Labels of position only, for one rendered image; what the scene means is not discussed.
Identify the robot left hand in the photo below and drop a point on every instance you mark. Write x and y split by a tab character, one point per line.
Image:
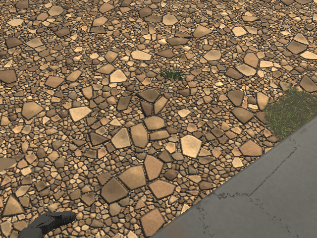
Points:
47	222

